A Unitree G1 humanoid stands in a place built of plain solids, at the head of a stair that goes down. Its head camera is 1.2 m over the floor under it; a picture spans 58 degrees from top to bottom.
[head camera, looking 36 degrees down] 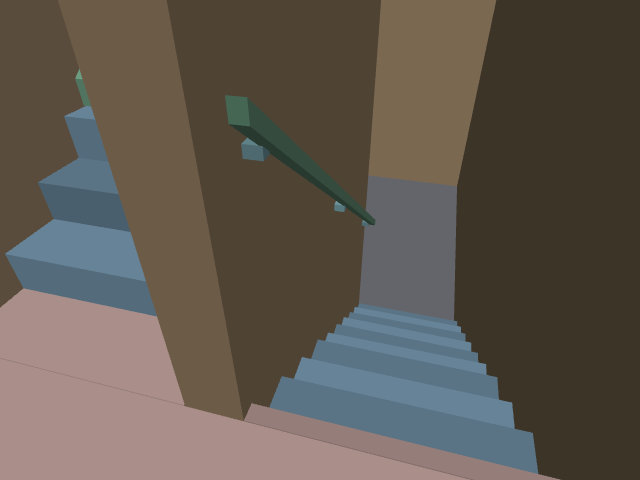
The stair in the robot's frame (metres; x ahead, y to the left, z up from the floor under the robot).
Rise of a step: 0.19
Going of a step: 0.25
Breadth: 0.90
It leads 15 degrees to the right of straight ahead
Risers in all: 10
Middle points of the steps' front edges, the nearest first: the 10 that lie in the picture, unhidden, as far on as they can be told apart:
0.67 -0.22 0.00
0.92 -0.29 -0.20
1.16 -0.35 -0.38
1.42 -0.42 -0.57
1.65 -0.48 -0.76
1.88 -0.55 -0.94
2.12 -0.61 -1.13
2.37 -0.68 -1.32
2.61 -0.74 -1.51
2.84 -0.80 -1.69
